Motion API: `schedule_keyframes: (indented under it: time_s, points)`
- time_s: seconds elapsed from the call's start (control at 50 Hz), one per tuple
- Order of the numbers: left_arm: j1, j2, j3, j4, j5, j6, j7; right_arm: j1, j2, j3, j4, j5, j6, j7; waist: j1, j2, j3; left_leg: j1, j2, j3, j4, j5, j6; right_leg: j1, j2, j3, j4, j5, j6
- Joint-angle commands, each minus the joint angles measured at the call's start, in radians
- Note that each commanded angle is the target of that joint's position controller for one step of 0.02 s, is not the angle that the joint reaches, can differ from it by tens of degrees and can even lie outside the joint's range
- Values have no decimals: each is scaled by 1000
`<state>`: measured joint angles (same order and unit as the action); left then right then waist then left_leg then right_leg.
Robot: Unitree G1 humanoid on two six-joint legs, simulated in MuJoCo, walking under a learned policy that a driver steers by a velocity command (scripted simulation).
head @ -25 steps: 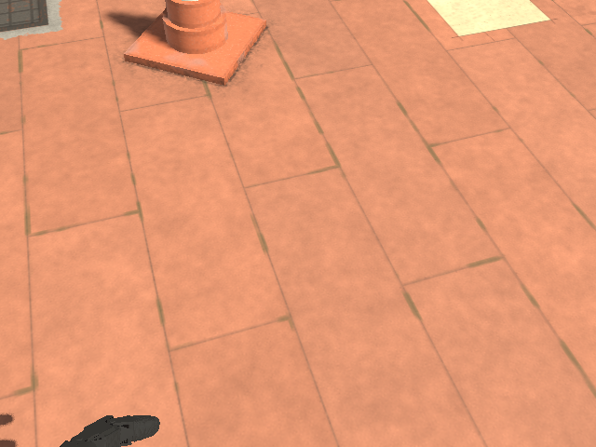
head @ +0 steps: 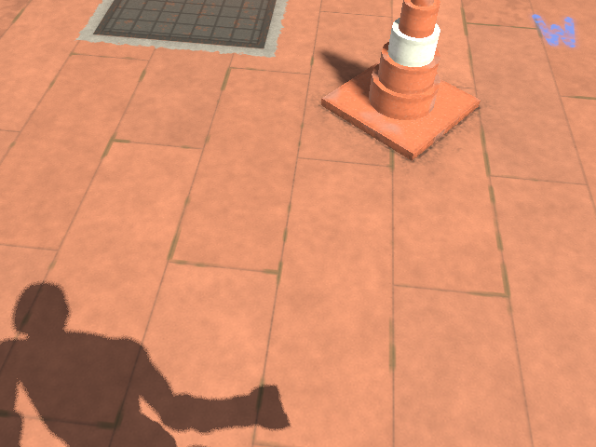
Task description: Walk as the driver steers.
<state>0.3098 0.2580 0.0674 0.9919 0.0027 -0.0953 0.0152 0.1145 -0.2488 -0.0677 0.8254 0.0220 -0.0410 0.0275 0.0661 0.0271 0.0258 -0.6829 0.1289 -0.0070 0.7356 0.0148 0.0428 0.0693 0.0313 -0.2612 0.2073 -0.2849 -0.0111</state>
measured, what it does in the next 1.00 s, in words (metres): walks ahead, turning left: left foot, then right foot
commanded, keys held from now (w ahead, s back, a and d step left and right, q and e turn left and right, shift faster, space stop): w+q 0.60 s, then w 0.40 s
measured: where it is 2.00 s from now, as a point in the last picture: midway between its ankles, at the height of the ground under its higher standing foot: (229, 335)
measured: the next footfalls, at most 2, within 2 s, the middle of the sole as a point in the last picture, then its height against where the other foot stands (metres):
left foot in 0.12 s outside the picture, level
right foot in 0.62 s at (322, 407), level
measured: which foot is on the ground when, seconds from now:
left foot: up 0.00-0.10, down 0.12-0.64, up 0.66-1.00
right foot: down 0.00-0.14, up 0.16-0.60, down 0.62-1.00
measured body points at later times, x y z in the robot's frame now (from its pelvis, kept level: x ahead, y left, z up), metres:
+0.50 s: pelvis +0.29 +0.06 +0.01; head +0.32 +0.09 +0.46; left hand +0.44 +0.35 -0.09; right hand +0.41 -0.21 -0.10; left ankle +0.21 +0.12 -0.74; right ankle +0.52 -0.07 -0.69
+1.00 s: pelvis +0.56 +0.11 +0.01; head +0.59 +0.13 +0.46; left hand +0.42 +0.36 -0.12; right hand +0.86 +0.01 -0.08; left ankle +0.63 +0.33 -0.69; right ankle +0.54 -0.02 -0.74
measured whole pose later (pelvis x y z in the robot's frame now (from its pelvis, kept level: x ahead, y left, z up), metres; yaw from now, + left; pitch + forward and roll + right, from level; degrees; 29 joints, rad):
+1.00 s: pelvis +0.56 +0.11 +0.01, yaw +27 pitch +2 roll -2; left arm 0.37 0.27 0.06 0.91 -0.02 -0.09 -0.02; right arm 0.10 -0.26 -0.04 0.66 0.02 -0.07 0.01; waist 0.11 0.04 0.02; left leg -0.63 0.09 -0.04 0.65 -0.04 0.01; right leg -0.04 0.03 -0.05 0.24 -0.24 -0.02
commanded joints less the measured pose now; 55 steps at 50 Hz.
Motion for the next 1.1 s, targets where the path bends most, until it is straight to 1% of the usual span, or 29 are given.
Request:
schedule_keyframes:
  time_s: [0.02,0.08,0.1,0.12,0.14,0.16,0.18,0.2,0.22,0.26,0.34,0.44,0.54,0.58,0.6,0.62,0.64,0.66,0.68,0.7,0.72,0.74,0.8,0.9,0.94,1.02,1.06,1.08,1.1]
  points:
    - [18,177,37,-45,-15,12,6,-132,-33,5,-120,3,-12,26,6,-44,92,-48,-19,54,-73,-56,24,16,-327,66,-26,447,-140]
    - [-19,219,50,-67,-21,36,11,-42,-95,-25,-137,7,-5,36,-77,-108,-6,148,-120,137,-84,-199,80,58,-330,22,199,926,-105]
    - [-38,226,50,-76,-24,45,13,84,-138,-49,-112,11,-4,34,-152,-112,-76,317,-169,154,-119,-195,111,21,-310,5,377,1008,-85]
    - [-43,214,44,-88,-22,45,15,256,-208,-88,-69,12,1,17,-235,-75,-164,599,-187,104,-178,-145,153,-134,-271,-6,629,879,-42]
    - [28,90,8,-133,15,27,6,321,-330,-118,-52,11,7,-4,-176,171,-249,952,69,-342,-200,-191,282,-547,-144,10,1005,131,19]
    - [16,67,-11,-169,-5,-21,-10,315,-324,-103,-90,-2,-9,2,-147,178,-409,1107,226,-847,-403,-348,421,-772,10,264,1209,-328,30]
    - [-131,146,10,-202,-49,-52,-21,310,-239,-77,-85,-14,-22,10,-197,68,-318,1069,202,-749,-462,-313,348,-885,-44,353,1229,-252,0]
    - [-161,139,7,-215,-56,-66,-22,255,-203,-67,-87,-11,-33,9,-164,41,-200,934,166,-594,-456,-228,310,-901,-87,344,1156,-157,-22]
    - [-150,136,11,-196,-33,-66,-13,173,-167,-56,-105,-7,-37,8,-113,-33,-132,776,116,-468,-456,-123,275,-834,-131,344,1069,-90,-21]
    - [-110,151,26,-185,-12,-39,-11,98,-127,-41,-135,-19,-39,1,-50,-7,-94,589,60,-355,-492,10,249,-693,-171,350,962,-26,-3]
    - [-182,104,19,-224,13,-6,-5,152,-177,-53,-127,-7,-44,-26,-53,-5,-52,488,18,-261,-525,123,250,-695,-145,317,760,107,62]
    - [-361,75,2,-282,-1,-17,-19,217,-184,-54,-115,-2,-30,-43,-121,59,-14,453,-38,-228,-509,-48,178,-631,-68,304,392,377,68]
    - [-403,126,13,-317,-12,-39,-41,261,-177,-54,-98,3,-18,-51,-127,83,-14,558,18,-350,-401,-94,157,-584,-45,340,275,324,36]
    - [-341,148,24,-306,-13,-50,-43,244,-179,-55,-106,0,-9,-56,-90,115,-28,584,28,-394,-336,-43,142,-510,-38,331,257,232,8]
    - [-251,167,37,-282,-9,-55,-39,227,-161,-48,-116,-1,-6,-56,-42,116,-68,572,-10,-384,-259,19,120,-384,-30,310,217,236,-16]
    - [-119,206,50,-261,8,-60,-34,216,-112,-28,-131,-11,-9,-51,19,77,-185,506,-64,-324,-62,12,87,-163,-121,375,247,237,-69]
    - [29,282,69,-242,27,-55,-28,322,-50,-9,-148,-10,-15,-51,11,-130,-349,228,-186,-206,274,-243,15,202,-337,705,239,140,-194]
    - [79,270,70,-199,5,-44,-41,409,-65,-2,-145,17,-23,-51,-14,-378,-388,-18,-215,-173,497,-615,-15,315,-455,1079,111,-106,-290]
    - [31,176,45,-216,-14,-40,-44,355,-154,-20,-125,26,-23,-50,6,-233,-242,-102,-158,-205,583,-554,-17,210,-420,1008,75,-254,-253]
    - [-22,133,32,-226,-11,-29,-41,252,-175,-23,-140,14,-21,-49,13,-138,-136,-103,-120,-166,586,-472,-16,77,-375,846,70,-210,-213]
    - [-70,118,23,-227,-1,-22,-42,186,-163,-22,-159,-1,-22,-48,-6,-89,-58,-76,-93,-143,536,-416,-14,-61,-332,737,45,-95,-202]
    - [-95,99,15,-224,7,-21,-40,159,-152,-25,-168,-10,-23,-45,-29,-92,-27,-40,-63,-142,474,-375,-9,-141,-298,662,24,0,-195]
    - [-84,108,15,-201,0,-30,-38,178,-94,-12,-169,-7,-20,-36,-61,-126,-31,27,-31,-96,355,-335,-14,-213,-261,538,-29,167,-211]
    - [-43,171,27,-173,-17,-21,-28,35,-59,13,-214,-15,-34,-25,-26,-96,-14,36,-19,-38,53,-112,-36,-206,-239,396,-72,311,-206]
    - [-11,181,27,-161,-24,-12,-27,-28,-55,17,-227,-10,-39,-17,-2,-98,-4,84,-42,-10,-57,-30,-40,-206,-221,350,-65,319,-187]
    - [62,196,25,-126,-32,9,-28,-124,-72,14,-264,2,-44,-1,23,-110,20,103,-70,6,-167,-42,-22,-119,-267,359,-27,326,-170]
    - [69,208,28,-115,-36,21,-25,-123,-93,6,-273,1,-48,5,0,-121,19,155,-85,8,-215,-101,3,-83,-290,376,21,391,-153]
    - [44,217,28,-116,-34,29,-21,-59,-113,-6,-258,-6,-51,4,-50,-122,-9,248,-112,27,-263,-92,21,-73,-270,350,106,553,-131]
    - [40,206,23,-118,-32,33,-18,62,-152,-26,-218,-20,-52,-1,-109,-106,-92,431,-137,48,-303,-33,47,-93,-220,307,261,706,-99]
